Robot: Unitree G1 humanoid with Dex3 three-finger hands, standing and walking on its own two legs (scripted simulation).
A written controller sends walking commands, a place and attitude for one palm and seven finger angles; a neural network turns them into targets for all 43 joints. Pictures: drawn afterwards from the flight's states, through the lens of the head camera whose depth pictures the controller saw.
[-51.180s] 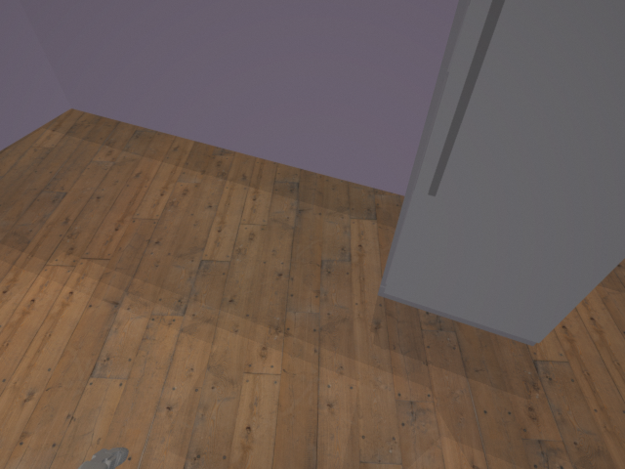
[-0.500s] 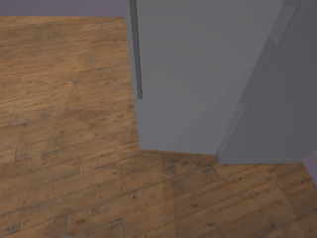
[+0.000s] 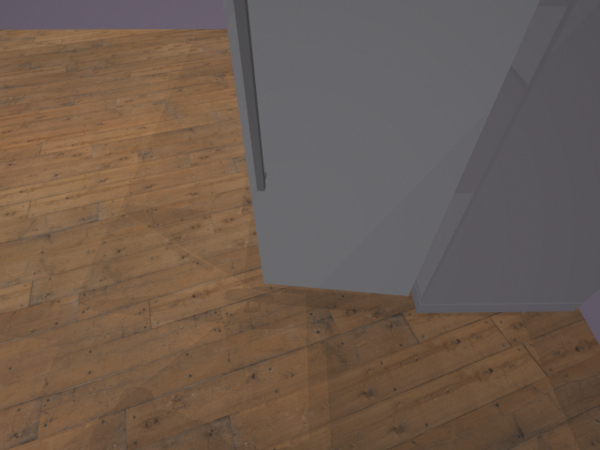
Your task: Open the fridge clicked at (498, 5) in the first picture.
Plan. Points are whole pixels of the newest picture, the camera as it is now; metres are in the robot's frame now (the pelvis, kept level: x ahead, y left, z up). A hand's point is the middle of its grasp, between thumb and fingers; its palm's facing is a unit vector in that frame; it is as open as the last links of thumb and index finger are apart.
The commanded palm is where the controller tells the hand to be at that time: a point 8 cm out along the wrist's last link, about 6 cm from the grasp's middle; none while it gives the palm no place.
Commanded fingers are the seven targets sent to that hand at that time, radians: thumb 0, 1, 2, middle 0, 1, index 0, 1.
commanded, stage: look to check the result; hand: left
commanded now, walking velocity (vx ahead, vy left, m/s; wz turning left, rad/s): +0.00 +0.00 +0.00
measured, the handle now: (253, 98) +0.74 +0.14 +0.08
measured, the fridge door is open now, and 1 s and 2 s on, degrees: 84 84 84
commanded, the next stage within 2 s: stand and wait in 0.04 s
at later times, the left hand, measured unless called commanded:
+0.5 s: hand out of the picture +0.07 +0.22 -0.16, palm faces -0.03 -0.95 -0.30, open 7.4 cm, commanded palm none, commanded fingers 0.00 0.90 0.90 -0.20 -0.30 -0.20 -0.30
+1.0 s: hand out of the picture +0.06 +0.22 -0.17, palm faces -0.03 -0.96 -0.29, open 7.4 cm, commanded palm none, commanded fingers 0.00 0.90 0.90 -0.20 -0.30 -0.20 -0.30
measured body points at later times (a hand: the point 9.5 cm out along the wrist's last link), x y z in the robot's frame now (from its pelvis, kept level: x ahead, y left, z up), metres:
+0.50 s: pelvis +0.01 -0.01 +0.00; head +0.02 -0.01 +0.45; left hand +0.07 +0.27 -0.14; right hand +0.07 -0.29 -0.14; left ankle +0.00 +0.13 -0.75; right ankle -0.04 -0.10 -0.75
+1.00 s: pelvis +0.00 -0.01 +0.00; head +0.02 -0.01 +0.45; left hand +0.06 +0.27 -0.14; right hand +0.06 -0.28 -0.15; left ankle +0.00 +0.13 -0.75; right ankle -0.04 -0.10 -0.75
